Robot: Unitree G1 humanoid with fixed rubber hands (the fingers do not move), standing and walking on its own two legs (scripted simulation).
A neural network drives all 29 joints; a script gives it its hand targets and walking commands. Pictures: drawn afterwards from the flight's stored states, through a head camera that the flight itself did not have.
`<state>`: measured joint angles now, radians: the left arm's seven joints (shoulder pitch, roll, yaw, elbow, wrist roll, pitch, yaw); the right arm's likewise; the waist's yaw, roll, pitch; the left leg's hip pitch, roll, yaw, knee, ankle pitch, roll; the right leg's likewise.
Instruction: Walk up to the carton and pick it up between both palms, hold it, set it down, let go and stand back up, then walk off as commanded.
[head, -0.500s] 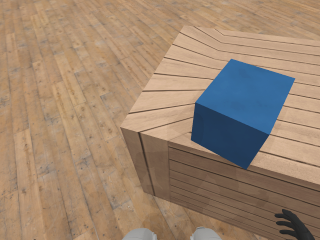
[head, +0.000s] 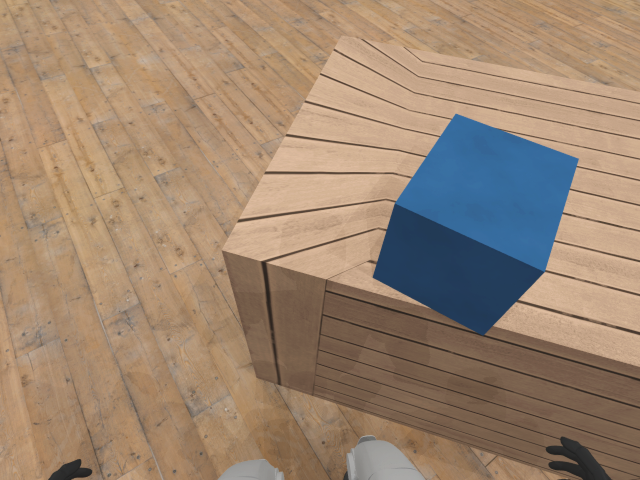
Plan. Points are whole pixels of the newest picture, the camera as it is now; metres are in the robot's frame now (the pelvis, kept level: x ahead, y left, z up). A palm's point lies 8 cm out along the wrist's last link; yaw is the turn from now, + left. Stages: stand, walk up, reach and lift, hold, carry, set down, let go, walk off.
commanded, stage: walk up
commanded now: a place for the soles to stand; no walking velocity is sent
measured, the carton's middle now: (469, 222) +0.46 -0.21 +0.03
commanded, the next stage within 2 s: none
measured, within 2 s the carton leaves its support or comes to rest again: neither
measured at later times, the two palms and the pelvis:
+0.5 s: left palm out of the picture +0.06 +0.35 -0.09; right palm out of the picture +0.04 -0.31 -0.05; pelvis -0.04 +0.03 +0.01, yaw -2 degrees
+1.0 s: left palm out of the picture +0.10 +0.29 -0.05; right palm out of the picture +0.07 -0.37 -0.10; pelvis -0.01 -0.03 +0.00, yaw -7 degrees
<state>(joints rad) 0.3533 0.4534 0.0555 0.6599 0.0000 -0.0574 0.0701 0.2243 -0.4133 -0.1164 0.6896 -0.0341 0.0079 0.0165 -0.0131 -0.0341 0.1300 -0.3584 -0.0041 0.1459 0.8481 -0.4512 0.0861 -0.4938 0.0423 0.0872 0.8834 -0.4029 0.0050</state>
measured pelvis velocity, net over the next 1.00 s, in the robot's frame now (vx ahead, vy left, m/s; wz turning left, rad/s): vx -0.01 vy -0.03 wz -0.11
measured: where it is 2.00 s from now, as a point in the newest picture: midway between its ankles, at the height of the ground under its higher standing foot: outside the picture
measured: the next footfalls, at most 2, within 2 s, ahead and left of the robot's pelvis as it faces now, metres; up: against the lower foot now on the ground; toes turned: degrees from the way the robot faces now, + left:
right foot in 0.02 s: +0.12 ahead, -0.12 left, +0.00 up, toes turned +5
right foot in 0.82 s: +0.11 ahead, -0.14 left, +0.00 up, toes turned +0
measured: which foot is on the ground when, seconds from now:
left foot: down 0.00-0.84, up 0.86-1.00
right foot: up 0.00-0.00, down 0.02-0.28, up 0.30-0.80, down 0.82-1.00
